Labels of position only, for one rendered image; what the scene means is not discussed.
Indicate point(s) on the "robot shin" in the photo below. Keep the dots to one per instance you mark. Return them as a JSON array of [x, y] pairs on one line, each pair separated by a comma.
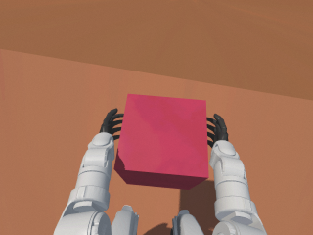
[[183, 212], [126, 207]]

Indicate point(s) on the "left robot upper arm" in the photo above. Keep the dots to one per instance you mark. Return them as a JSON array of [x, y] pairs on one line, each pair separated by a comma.
[[84, 223]]

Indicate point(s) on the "left robot hand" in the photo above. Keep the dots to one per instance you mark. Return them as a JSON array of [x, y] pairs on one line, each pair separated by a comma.
[[109, 123]]

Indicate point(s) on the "right robot upper arm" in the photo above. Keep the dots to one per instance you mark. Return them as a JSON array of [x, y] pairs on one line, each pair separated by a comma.
[[231, 227]]

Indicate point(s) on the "robot left forearm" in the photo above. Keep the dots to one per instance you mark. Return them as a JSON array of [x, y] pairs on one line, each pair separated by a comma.
[[91, 191]]

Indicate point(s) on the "robot right forearm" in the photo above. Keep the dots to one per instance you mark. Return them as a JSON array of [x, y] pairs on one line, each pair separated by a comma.
[[233, 200]]

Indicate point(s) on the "carton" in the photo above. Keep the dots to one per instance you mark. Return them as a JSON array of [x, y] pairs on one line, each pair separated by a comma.
[[163, 142]]

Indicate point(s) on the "robot right shin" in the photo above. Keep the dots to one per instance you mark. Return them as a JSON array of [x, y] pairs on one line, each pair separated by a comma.
[[183, 212]]

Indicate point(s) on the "robot left shin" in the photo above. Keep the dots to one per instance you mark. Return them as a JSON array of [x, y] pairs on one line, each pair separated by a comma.
[[126, 207]]

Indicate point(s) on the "right robot hand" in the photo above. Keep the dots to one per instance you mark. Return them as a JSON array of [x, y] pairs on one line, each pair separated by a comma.
[[220, 130]]

